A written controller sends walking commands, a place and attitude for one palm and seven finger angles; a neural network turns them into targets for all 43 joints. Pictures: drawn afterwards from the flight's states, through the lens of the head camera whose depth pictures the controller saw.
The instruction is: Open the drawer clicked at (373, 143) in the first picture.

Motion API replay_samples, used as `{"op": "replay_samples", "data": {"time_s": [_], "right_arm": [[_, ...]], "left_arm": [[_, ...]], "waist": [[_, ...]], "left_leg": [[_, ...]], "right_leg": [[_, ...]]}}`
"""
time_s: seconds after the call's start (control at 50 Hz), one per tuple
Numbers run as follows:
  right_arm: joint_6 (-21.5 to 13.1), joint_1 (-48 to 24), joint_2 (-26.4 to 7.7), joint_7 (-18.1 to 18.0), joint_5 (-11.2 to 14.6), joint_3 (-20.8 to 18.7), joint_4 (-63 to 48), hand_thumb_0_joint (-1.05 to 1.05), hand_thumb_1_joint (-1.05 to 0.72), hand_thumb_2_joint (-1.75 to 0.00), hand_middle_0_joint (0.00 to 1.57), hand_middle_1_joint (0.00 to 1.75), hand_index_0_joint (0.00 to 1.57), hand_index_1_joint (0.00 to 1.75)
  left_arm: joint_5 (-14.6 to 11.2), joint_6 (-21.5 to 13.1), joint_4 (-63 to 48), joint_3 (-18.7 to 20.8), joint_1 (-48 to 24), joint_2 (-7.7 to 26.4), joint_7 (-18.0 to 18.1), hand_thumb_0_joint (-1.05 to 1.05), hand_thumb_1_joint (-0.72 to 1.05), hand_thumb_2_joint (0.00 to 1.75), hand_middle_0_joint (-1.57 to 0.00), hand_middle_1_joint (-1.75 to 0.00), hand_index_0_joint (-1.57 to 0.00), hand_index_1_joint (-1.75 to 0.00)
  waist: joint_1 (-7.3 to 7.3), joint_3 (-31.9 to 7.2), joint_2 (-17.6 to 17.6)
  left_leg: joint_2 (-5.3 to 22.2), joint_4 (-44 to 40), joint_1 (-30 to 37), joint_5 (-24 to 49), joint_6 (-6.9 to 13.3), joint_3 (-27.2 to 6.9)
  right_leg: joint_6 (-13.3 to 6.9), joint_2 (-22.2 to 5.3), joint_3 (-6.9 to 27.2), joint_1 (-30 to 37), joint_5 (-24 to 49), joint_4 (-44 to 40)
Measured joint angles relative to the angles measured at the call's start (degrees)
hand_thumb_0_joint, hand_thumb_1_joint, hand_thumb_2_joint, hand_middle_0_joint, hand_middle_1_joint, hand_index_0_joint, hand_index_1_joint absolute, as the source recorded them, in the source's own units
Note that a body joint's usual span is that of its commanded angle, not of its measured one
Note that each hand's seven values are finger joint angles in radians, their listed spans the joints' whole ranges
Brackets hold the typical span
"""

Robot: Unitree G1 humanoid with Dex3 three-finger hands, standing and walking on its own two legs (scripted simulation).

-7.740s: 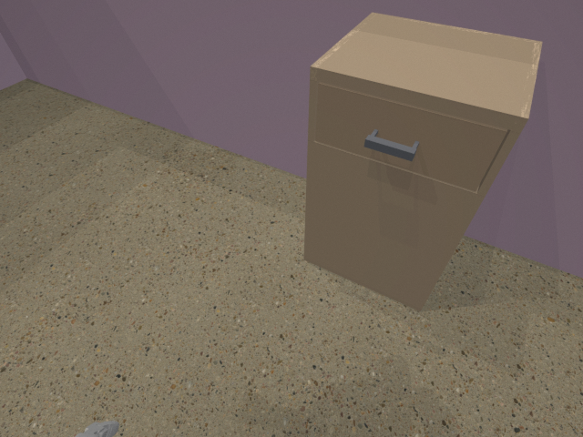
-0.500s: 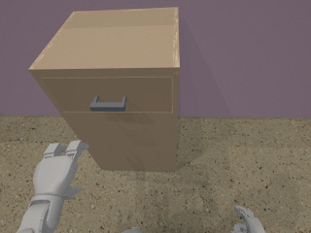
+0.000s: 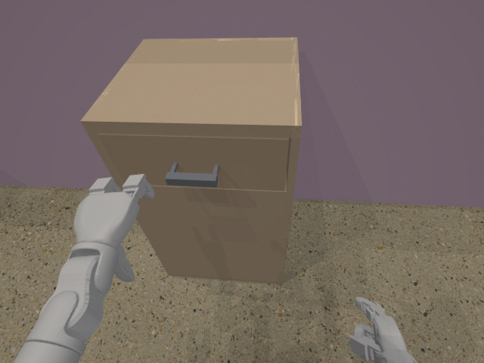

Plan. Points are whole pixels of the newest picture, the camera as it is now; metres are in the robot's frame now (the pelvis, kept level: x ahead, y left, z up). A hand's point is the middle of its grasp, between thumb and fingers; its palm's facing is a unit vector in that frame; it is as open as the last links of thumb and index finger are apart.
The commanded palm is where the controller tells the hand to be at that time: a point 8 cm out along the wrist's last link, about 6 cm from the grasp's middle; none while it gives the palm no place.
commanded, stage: raise the hand with hooked fingers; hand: left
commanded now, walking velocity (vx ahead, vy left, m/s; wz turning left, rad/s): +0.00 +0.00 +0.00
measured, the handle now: (193, 173) +0.53 +0.20 -0.04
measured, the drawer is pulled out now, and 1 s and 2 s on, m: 0.00 0.00 0.00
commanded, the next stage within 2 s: move the hooked fingers above the handle in 0.50 s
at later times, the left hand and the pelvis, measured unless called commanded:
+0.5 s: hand (132, 224) +0.30 +0.22 +0.08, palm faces +0.06 -0.09 -0.99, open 13.8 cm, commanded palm +0.27 +0.23 +0.14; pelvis -0.01 -0.01 +0.01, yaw +0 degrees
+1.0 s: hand (151, 209) +0.34 +0.21 +0.06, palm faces +0.01 -0.07 -1.00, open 13.8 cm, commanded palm +0.33 +0.22 +0.12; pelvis +0.00 -0.02 +0.00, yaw +0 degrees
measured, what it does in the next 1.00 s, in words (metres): stands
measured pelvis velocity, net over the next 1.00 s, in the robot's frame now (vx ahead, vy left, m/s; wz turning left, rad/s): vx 0.00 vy -0.02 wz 0.01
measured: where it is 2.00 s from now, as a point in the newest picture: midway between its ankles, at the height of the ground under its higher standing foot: outside the picture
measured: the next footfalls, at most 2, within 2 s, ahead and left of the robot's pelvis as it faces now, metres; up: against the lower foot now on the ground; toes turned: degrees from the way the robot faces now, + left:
none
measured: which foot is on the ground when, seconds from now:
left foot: down 0.00-1.00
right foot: down 0.00-1.00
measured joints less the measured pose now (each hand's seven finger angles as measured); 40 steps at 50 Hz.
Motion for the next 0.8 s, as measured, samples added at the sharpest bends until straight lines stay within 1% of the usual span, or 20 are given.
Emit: {"op": "replay_samples", "data": {"time_s": [0.08, 0.16, 0.26, 0.32, 0.4, 0.46, 0.52, 0.6, 0.66, 0.72, 0.8], "right_arm": [[0.19, 0.4, 0.11, -0.15, 0.16, 0.48, 0.55, 0.01, -0.91, -0.9, 0.2, 0.3, 0.2, 0.3], [0.39, 1.18, -0.39, -0.21, 0.38, 0.35, 1.22, 0.01, -0.91, -0.9, 0.2, 0.3, 0.2, 0.3], [0.73, 2.54, -1.36, 0.15, 0.52, -0.27, 1.6, 0.01, -0.91, -0.9, 0.2, 0.3, 0.2, 0.3], [0.73, 3.35, -2.0, 0.2, 0.47, -0.83, 1.83, 0.01, -0.91, -0.9, 0.2, 0.3, 0.2, 0.3], [0.58, 3.87, -2.55, 0.04, 0.46, -1.62, 2.52, 0.01, -0.91, -0.9, 0.2, 0.3, 0.2, 0.3], [0.45, 3.87, -2.67, -0.04, 0.59, -2.06, 3.13, 0.01, -0.91, -0.9, 0.2, 0.3, 0.2, 0.3], [0.41, 3.56, -2.63, -0.03, 0.85, -2.19, 3.46, 0.01, -0.91, -0.9, 0.2, 0.3, 0.2, 0.3], [0.46, 2.99, -2.4, -0.03, 1.07, -1.95, 3.32, 0.01, -0.91, -0.9, 0.2, 0.3, 0.2, 0.3], [0.45, 2.54, -2.21, -0.2, 1.2, -1.57, 2.96, 0.01, -0.91, -0.9, 0.2, 0.3, 0.2, 0.3], [0.35, 2.13, -2.03, -0.47, 1.25, -1.19, 2.76, 0.01, -0.91, -0.9, 0.2, 0.3, 0.2, 0.3], [0.06, 1.96, -1.77, -0.69, 1.13, -1.19, 2.66, 0.01, -0.91, -0.9, 0.2, 0.3, 0.2, 0.3]], "left_arm": [[-0.81, -0.95, 0.86, 0.26, -2.41, 1.02, -2.34, 0.0, -0.48, 0.31, -0.31, -1.19, -0.32, -1.2], [-1.54, -2.08, 1.72, 0.64, -4.32, 1.84, -3.79, 0.0, -0.49, 0.3, -0.31, -1.19, -0.32, -1.2], [-2.42, -3.42, 1.8, 1.66, -3.53, 1.86, -4.89, 0.0, -0.49, 0.3, -0.31, -1.19, -0.32, -1.2], [-2.34, -4.74, 1.33, 1.77, -2.36, 1.78, -4.58, 0.0, -0.49, 0.3, -0.31, -1.2, -0.32, -1.2], [-1.93, -6.1, 1.16, 1.66, -1.58, 1.62, -2.84, 0.0, -0.49, 0.3, -0.31, -1.2, -0.32, -1.21], [-1.67, -6.16, 1.46, 1.64, -1.67, 1.58, -1.27, 0.0, -0.49, 0.3, -0.32, -1.2, -0.32, -1.21], [-1.7, -5.25, 2.11, 1.64, -2.19, 1.47, -0.48, 0.0, -0.49, 0.3, -0.32, -1.2, -0.32, -1.21], [-1.79, -3.8, 2.72, 1.35, -2.69, 1.32, -0.78, 0.0, -0.49, 0.3, -0.32, -1.2, -0.32, -1.21], [-1.93, -3.33, 3.45, 0.8, -3.2, 1.21, -1.52, 0.0, -0.49, 0.3, -0.31, -1.2, -0.32, -1.21], [-1.69, -3.62, 5.41, 0.18, -4.56, 1.16, -2.21, 0.0, -0.49, 0.3, -0.31, -1.2, -0.32, -1.21], [-1.18, -4.86, 7.95, -0.27, -6.74, 0.9, -2.4, 0.0, -0.49, 0.3, -0.31, -1.2, -0.32, -1.21]], "waist": [[0.11, 0.54, 0.11], [-0.05, 1.03, 0.42], [-0.49, 1.27, 0.61], [-0.64, 1.48, 0.6], [-0.6, 1.73, 0.51], [-0.56, 1.6, 0.5], [-0.63, 1.39, 0.57], [-0.8, 0.97, 0.7], [-0.86, 0.81, 0.73], [-0.81, 0.75, 0.6], [-0.7, 0.65, 0.3]], "left_leg": [[-0.05, -1.72, 1.31, 0.98, -0.07, -0.32], [-0.04, -2.96, 2.18, 1.72, -0.17, -0.55], [0.11, -4.32, 2.7, 2.48, -0.29, -0.34], [0.21, -4.58, 2.62, 2.69, -0.4, -0.32], [0.35, -4.48, 2.27, 2.77, -0.58, -0.43], [0.45, -4.33, 2.01, 2.76, -0.73, -0.5], [0.55, -4.31, 1.99, 2.75, -0.88, -0.55], [0.62, -4.56, 2.3, 2.78, -1.04, -0.53], [0.62, -4.77, 2.58, 2.81, -1.15, -0.53], [0.66, -4.73, 2.52, 2.78, -1.27, -0.67], [0.73, -4.17, 1.83, 2.5, -1.42, -0.9]], "right_leg": [[-0.06, 0.06, -0.35, 1.43, 0.94, -1.79], [-0.16, 0.15, -0.59, 2.37, 1.64, -3.07], [-0.29, 0.33, -0.36, 2.57, 2.3, -4.04], [-0.4, 0.43, -0.33, 2.37, 2.41, -4.09], [-0.61, 0.58, -0.41, 1.91, 2.3, -3.71], [-0.77, 0.69, -0.46, 1.57, 2.17, -3.38], [-0.91, 0.78, -0.49, 1.47, 2.04, -3.18], [-1.07, 0.86, -0.44, 1.61, 1.93, -3.13], [-1.16, 0.88, -0.44, 1.78, 1.82, -3.1], [-1.29, 0.93, -0.58, 1.72, 1.67, -2.96], [-1.46, 1.01, -0.78, 1.12, 1.32, -2.43]]}}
